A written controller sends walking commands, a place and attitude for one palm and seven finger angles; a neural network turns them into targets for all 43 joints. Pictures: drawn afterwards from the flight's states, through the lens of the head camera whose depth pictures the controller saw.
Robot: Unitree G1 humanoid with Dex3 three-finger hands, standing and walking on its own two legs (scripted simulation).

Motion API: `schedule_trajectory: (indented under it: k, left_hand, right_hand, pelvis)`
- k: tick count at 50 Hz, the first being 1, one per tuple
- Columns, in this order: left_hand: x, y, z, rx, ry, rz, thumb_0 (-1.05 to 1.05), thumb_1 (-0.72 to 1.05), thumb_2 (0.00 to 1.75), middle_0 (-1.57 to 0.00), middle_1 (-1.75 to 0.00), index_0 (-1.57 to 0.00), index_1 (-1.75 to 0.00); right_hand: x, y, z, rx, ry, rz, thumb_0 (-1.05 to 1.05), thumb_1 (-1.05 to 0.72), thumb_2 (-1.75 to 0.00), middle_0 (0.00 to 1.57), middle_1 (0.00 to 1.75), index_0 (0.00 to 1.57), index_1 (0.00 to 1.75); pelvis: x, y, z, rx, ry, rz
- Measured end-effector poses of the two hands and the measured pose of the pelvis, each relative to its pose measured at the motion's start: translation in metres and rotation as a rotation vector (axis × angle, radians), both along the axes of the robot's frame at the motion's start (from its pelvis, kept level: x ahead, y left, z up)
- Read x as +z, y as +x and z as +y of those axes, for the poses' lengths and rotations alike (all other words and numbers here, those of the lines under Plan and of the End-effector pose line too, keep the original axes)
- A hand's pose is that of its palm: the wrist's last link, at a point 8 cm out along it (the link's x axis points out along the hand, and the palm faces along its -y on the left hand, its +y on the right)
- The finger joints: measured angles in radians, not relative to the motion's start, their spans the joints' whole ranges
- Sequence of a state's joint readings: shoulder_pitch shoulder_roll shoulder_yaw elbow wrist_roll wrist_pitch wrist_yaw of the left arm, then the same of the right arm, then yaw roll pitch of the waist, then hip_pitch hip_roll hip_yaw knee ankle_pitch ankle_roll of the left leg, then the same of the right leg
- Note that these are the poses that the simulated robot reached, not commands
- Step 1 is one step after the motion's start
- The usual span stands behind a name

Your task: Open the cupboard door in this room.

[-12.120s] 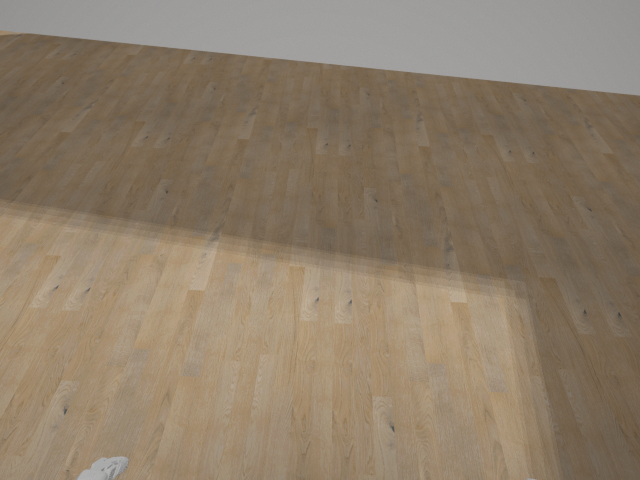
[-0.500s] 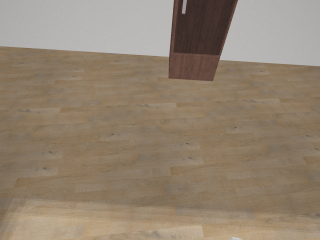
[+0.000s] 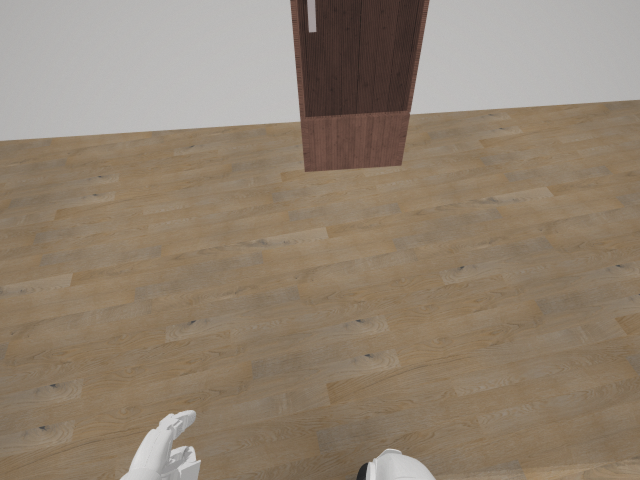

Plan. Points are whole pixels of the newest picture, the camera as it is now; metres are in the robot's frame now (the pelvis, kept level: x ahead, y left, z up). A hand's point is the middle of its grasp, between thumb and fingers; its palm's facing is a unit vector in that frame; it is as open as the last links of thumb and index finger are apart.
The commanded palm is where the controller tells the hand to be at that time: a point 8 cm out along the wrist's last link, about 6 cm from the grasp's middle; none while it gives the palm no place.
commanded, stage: turn or walk to find it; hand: left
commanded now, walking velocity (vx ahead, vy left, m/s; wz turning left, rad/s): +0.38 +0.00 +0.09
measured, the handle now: (311, 3) +1.41 +0.06 -0.01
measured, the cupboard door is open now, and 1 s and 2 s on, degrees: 0 0 0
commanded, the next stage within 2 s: stand and wait in 0.16 s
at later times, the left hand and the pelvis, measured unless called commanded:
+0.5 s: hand out of the picture +0.09 +0.16 -0.16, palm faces +0.14 -0.98 -0.12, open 7.4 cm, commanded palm none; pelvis +0.17 +0.02 +0.02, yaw +1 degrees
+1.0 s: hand (202, 433) +0.21 +0.19 -0.14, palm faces +0.03 -0.98 -0.19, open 7.4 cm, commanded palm none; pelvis +0.20 +0.02 +0.03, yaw +0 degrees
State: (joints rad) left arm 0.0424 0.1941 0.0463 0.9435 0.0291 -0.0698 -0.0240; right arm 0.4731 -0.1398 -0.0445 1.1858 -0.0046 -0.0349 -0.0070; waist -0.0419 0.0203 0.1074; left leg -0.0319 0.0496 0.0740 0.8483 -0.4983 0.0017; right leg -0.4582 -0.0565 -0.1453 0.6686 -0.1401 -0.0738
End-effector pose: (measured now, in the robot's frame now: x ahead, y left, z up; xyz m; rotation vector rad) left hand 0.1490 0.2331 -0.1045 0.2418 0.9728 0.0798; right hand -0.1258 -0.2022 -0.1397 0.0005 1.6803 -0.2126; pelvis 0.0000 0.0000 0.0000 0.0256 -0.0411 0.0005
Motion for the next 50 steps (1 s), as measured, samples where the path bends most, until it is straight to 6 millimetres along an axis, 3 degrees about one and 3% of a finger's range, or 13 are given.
schedule_trajectory:
  k: [3, 8, 12, 18, 24, 27, 30, 38, 44, 50]
  left_hand:
    - [0.001, -0.006, -0.007, 0.042, -0.003, 0.060, 0.00, 0.91, 0.90, -0.20, -0.30, -0.20, -0.30]
    - [0.003, -0.037, -0.011, 0.132, 0.006, 0.222, 0.00, 0.93, 0.90, -0.21, -0.30, -0.20, -0.30]
    - [0.004, -0.056, -0.011, 0.177, -0.006, 0.326, 0.00, 0.94, 0.90, -0.21, -0.30, -0.20, -0.30]
    - [-0.003, -0.071, -0.019, 0.238, -0.067, 0.434, 0.00, 0.92, 0.90, -0.20, -0.30, -0.20, -0.30]
    - [-0.025, -0.069, -0.020, 0.284, -0.139, 0.529, 0.00, 0.91, 0.90, -0.20, -0.30, -0.20, -0.30]
    - [-0.030, -0.058, -0.017, 0.265, -0.151, 0.554, 0.01, 0.91, 0.90, -0.20, -0.30, -0.20, -0.30]
    - [-0.028, -0.038, -0.011, 0.236, -0.143, 0.539, 0.01, 0.91, 0.90, -0.20, -0.30, -0.20, -0.30]
    - [-0.017, 0.016, 0.005, 0.185, -0.074, 0.408, 0.00, 0.91, 0.90, -0.20, -0.30, -0.20, -0.30]
    - [-0.010, 0.040, 0.007, 0.158, -0.055, 0.374, 0.00, 0.91, 0.90, -0.20, -0.30, -0.20, -0.30]
    - [-0.008, 0.050, 0.003, 0.153, -0.047, 0.377, 0.00, 0.91, 0.90, -0.20, -0.30, -0.20, -0.30]
  right_hand:
    - [-0.001, 0.050, -0.015, 0.026, -0.001, -0.057, 0.01, -0.91, -0.90, 0.20, 0.30, 0.20, 0.30]
    - [0.009, 0.159, -0.037, 0.085, -0.029, -0.249, 0.01, -0.91, -0.90, 0.19, 0.30, 0.20, 0.30]
    - [0.021, 0.239, -0.042, 0.129, -0.044, -0.376, 0.01, -0.91, -0.90, 0.19, 0.30, 0.20, 0.30]
    - [0.031, 0.333, -0.026, 0.213, -0.050, -0.474, 0.01, -0.91, -0.90, 0.19, 0.30, 0.19, 0.30]
    - [0.031, 0.399, 0.012, 0.283, -0.061, -0.532, 0.01, -0.91, -0.90, 0.19, 0.30, 0.20, 0.30]
    - [0.032, 0.411, 0.029, 0.282, -0.053, -0.541, 0.00, -0.91, -0.90, 0.19, 0.30, 0.20, 0.30]
    - [0.030, 0.409, 0.040, 0.247, -0.038, -0.535, 0.00, -0.91, -0.90, 0.19, 0.30, 0.20, 0.30]
    - [0.027, 0.399, 0.020, 0.160, -0.053, -0.515, -0.04, -0.95, -0.90, 0.20, 0.30, 0.20, 0.30]
    - [0.029, 0.364, -0.003, 0.142, -0.087, -0.413, -0.03, -0.94, -0.90, 0.20, 0.30, 0.20, 0.30]
    - [0.026, 0.313, -0.007, 0.122, -0.076, -0.259, -0.01, -0.93, -0.90, 0.19, 0.30, 0.20, 0.30]
  pelvis:
    - [0.007, 0.022, -0.008, 0.014, -0.009, -0.015]
    - [0.024, 0.058, -0.016, 0.015, -0.012, -0.004]
    - [0.031, 0.087, -0.016, 0.017, -0.018, 0.008]
    - [0.032, 0.127, -0.003, 0.024, -0.036, 0.011]
    - [0.021, 0.163, 0.021, 0.026, -0.055, -0.001]
    - [0.020, 0.172, 0.028, 0.004, -0.028, -0.006]
    - [0.022, 0.176, 0.033, -0.004, -0.019, -0.006]
    - [0.026, 0.186, 0.030, 0.002, -0.016, -0.002]
    - [0.032, 0.195, 0.024, -0.002, -0.020, 0.010]
    - [0.033, 0.201, 0.018, 0.002, -0.021, 0.007]
